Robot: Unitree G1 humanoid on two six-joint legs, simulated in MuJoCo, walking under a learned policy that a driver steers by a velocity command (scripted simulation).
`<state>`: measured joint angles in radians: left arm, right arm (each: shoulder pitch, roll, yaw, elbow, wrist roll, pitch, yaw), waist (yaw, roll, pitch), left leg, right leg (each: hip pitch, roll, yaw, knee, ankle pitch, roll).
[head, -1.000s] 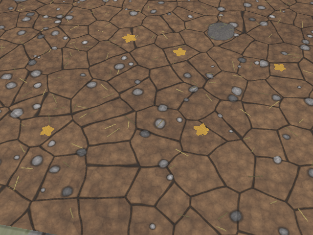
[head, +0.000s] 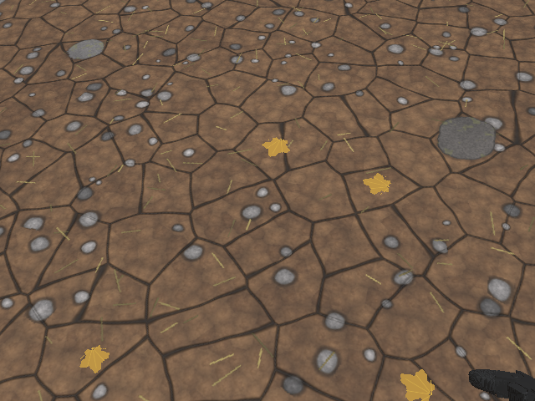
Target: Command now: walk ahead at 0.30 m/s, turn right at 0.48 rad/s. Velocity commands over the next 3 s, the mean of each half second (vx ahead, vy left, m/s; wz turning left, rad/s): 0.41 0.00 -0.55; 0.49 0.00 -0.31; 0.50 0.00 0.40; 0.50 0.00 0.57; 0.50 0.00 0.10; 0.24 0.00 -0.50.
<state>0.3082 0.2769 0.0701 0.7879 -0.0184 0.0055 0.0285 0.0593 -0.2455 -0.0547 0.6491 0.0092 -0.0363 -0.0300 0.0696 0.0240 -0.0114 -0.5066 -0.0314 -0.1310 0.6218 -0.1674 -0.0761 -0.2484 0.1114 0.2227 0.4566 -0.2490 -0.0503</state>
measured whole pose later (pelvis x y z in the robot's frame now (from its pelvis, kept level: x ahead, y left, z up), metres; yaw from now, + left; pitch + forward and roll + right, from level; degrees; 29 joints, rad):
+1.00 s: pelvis +0.43 -0.17 -0.01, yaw -26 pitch +2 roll -2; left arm 0.35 0.28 0.06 0.78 -0.01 -0.06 -0.01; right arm 0.08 -0.27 -0.04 0.70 0.01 -0.09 0.04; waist 0.07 0.04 0.01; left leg -0.63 0.06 -0.01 0.56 0.09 0.02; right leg 0.02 0.09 0.05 0.26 -0.32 -0.07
